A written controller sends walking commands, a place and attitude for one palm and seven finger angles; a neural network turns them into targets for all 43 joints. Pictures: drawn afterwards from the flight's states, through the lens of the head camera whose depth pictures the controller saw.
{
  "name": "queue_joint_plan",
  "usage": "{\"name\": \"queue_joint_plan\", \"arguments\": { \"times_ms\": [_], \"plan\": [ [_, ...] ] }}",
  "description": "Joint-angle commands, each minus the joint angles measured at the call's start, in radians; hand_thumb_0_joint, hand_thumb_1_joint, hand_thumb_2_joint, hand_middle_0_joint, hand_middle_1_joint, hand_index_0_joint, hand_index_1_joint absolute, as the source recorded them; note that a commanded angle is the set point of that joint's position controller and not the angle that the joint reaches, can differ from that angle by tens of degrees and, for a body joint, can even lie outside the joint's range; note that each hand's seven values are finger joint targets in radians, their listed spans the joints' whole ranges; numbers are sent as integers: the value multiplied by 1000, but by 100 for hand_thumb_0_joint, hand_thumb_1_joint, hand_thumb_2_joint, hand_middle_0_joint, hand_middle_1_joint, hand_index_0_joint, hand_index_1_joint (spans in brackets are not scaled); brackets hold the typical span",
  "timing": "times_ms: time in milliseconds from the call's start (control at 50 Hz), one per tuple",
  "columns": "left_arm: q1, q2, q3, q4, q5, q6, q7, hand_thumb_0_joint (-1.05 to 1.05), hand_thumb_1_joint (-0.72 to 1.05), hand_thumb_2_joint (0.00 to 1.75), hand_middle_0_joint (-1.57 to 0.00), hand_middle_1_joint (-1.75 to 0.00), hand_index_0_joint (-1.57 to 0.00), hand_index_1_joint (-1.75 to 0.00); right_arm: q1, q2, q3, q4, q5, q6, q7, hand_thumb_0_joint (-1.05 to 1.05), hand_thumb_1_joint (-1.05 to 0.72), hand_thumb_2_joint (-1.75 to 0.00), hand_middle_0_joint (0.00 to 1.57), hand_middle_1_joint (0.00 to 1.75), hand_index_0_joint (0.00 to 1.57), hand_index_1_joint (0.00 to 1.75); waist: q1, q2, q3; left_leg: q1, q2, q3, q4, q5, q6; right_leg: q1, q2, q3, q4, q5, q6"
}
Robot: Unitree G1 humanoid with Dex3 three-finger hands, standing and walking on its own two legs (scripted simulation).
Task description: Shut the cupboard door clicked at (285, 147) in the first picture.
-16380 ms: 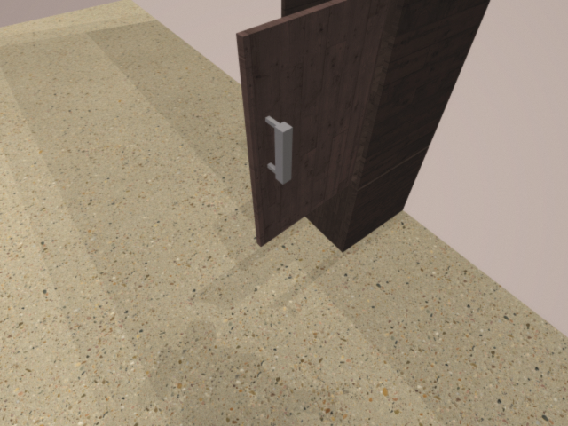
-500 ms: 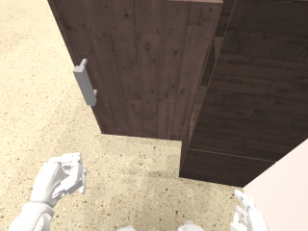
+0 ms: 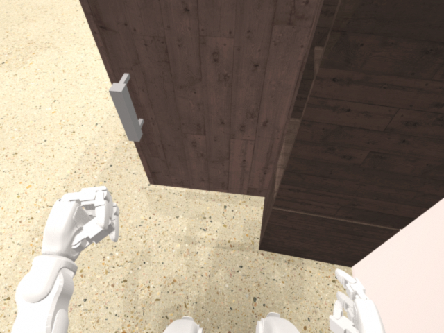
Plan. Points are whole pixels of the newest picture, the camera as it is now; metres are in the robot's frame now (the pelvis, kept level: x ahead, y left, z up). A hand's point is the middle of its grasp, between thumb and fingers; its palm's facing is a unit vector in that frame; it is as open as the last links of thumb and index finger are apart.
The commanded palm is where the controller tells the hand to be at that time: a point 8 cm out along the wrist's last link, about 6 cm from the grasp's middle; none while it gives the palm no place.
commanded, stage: bring the fist close to the handle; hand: left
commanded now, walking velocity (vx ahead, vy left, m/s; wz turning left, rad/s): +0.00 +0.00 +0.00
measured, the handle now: (130, 108) +0.54 +0.24 +0.07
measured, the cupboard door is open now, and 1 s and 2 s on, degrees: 94 94 83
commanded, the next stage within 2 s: push the door shut along its arc in 1.18 s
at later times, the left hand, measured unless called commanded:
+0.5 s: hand (115, 173) +0.37 +0.22 +0.08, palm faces -0.07 -1.00 -0.01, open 3.1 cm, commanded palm +0.36 +0.27 +0.07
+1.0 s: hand (127, 142) +0.44 +0.22 +0.08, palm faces -0.08 -1.00 -0.01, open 3.1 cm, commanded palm +0.42 +0.27 +0.07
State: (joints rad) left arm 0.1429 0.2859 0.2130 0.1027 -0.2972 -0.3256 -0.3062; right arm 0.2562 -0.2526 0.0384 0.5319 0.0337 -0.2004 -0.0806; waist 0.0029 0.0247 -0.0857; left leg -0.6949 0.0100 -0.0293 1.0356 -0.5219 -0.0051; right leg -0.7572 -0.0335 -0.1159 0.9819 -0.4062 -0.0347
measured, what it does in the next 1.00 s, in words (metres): stands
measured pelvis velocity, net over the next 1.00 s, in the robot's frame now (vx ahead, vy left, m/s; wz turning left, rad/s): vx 0.00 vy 0.01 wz -0.05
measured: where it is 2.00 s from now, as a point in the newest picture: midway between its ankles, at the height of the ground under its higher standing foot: outside the picture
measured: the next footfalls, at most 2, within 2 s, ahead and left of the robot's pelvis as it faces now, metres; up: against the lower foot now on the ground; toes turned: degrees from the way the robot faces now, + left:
none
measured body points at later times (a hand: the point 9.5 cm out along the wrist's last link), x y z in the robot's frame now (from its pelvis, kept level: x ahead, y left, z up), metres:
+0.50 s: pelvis +0.00 +0.01 +0.01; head +0.07 +0.01 +0.45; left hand +0.36 +0.27 +0.08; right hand +0.12 -0.25 -0.09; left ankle +0.00 +0.12 -0.67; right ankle +0.05 -0.10 -0.67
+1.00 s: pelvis +0.00 +0.01 +0.00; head +0.09 +0.01 +0.44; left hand +0.44 +0.27 +0.08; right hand +0.03 -0.26 -0.11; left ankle +0.00 +0.12 -0.67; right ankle +0.05 -0.10 -0.67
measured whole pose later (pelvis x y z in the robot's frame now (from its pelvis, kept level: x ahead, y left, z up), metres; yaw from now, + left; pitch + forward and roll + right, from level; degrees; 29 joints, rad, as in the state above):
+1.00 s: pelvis +0.00 +0.01 +0.00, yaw -3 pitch +16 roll -1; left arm -0.60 0.47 0.40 0.95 -0.21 -0.36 -0.42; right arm 0.38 -0.28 0.02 0.61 0.02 -0.03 -0.05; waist -0.09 0.01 -0.10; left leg -0.79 0.02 0.03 1.00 -0.49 0.02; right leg -0.88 -0.02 -0.05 0.94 -0.35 -0.02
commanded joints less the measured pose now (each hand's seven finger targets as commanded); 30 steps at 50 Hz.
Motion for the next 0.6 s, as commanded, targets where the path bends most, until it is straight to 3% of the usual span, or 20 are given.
{"name": "queue_joint_plan", "arguments": {
  "times_ms": [0,40,60,100,120,160,200,240,280,300,340,420,480,500,540,580],
  "plan": [
    [-281,156,37,-93,-7,6,-45,0,90,90,-130,-150,-130,-150,-4,-145,-56,-133,13,-54,-19,0,-90,-90,20,30,20,30,-47,15,-214,-9,-26,2,-193,172,25,243,13,116,-193,39,20],
    [-307,162,57,-102,-15,21,-48,0,90,90,-130,-150,-130,-150,-3,-142,-58,-140,8,-53,-19,0,-90,-90,20,30,20,30,-24,34,-275,23,-28,1,-206,233,22,284,12,105,-174,131,18],
    [-316,193,99,-88,-20,24,-42,0,90,90,-130,-150,-130,-150,4,-143,-60,-134,6,-50,-18,0,-90,-90,20,30,20,30,-17,14,-293,31,-26,2,-209,266,19,304,14,99,-167,174,18],
    [-326,242,166,-50,-31,15,-23,0,90,90,-130,-150,-130,-150,9,-143,-59,-129,-1,-40,-17,0,-90,-90,20,30,20,30,1,-26,-305,17,-24,2,-211,310,16,344,17,97,-153,229,17],
    [-346,216,153,-39,-31,6,-20,0,90,90,-130,-150,-130,-150,6,-136,-56,-132,-1,-36,-13,0,-90,-90,20,30,20,30,0,-23,-303,13,-27,9,-216,314,15,347,15,99,-154,242,19],
    [-370,235,188,30,-31,-12,-9,0,90,90,-130,-150,-130,-150,13,-137,-59,-119,-2,-25,-8,0,-90,-90,20,30,20,30,2,-46,-272,-8,-25,15,-221,297,11,339,14,101,-156,229,20],
    [-404,253,198,89,-20,-24,-10,0,90,90,-130,-150,-130,-150,20,-141,-60,-109,-2,-11,-4,0,-90,-90,20,30,20,30,-3,-27,-243,-18,-25,21,-222,293,12,330,14,107,-160,226,16],
    [-455,236,163,144,-4,-27,-29,0,90,90,-130,-150,-130,-150,25,-146,-60,-104,-1,-1,1,0,-90,-90,20,30,20,30,-17,1,-225,-19,-24,23,-229,276,11,300,13,107,-161,216,15],
    [-509,251,160,170,2,-32,-53,0,90,90,-130,-150,-130,-150,39,-154,-66,-95,0,7,0,0,-90,-90,20,30,20,30,-26,26,-249,0,-20,22,-227,288,11,290,15,106,-158,229,11],
    [-542,232,134,172,-3,-34,-69,0,90,90,-130,-150,-130,-150,43,-155,-67,-98,0,9,0,0,-90,-90,20,30,20,30,-34,30,-259,9,-21,21,-223,298,14,293,17,107,-157,242,11],
    [-619,247,139,179,-10,-42,-91,0,90,90,-130,-150,-130,-150,54,-159,-71,-87,1,11,-5,0,-90,-90,20,30,20,30,-42,25,-304,31,-18,16,-218,323,14,300,18,107,-151,273,11],
    [-806,277,149,234,-16,-67,-99,0,90,90,-130,-150,-130,-150,69,-163,-72,-53,-1,14,-18,0,-90,-90,20,30,20,30,-66,13,-328,52,-11,1,-209,312,14,255,23,100,-143,252,11],
    [-875,291,153,316,4,-76,-86,0,90,90,-130,-150,-130,-150,78,-164,-70,-34,-2,22,-18,0,-90,-90,20,30,20,30,-65,43,-326,51,-12,-3,-210,306,10,224,21,96,-135,235,9],
    [-890,330,178,338,14,-76,-78,0,90,90,-130,-150,-130,-150,85,-167,-68,-32,-4,28,-16,0,-90,-90,20,30,20,30,-54,61,-330,44,-12,-5,-210,308,9,226,22,95,-130,228,4],
    [-895,320,174,407,30,-62,-69,0,90,90,-130,-150,-130,-150,95,-165,-70,-30,-5,40,-9,0,-90,-90,20,30,20,30,-54,51,-348,46,-13,-2,-211,336,9,231,21,94,-128,259,7],
    [-898,354,201,457,42,-50,-65,0,90,90,-130,-150,-130,-150,108,-170,-70,-32,-6,56,-3,0,-90,-90,20,30,20,30,-44,45,-360,28,-12,2,-212,353,7,248,21,94,-124,277,6]
  ]
}}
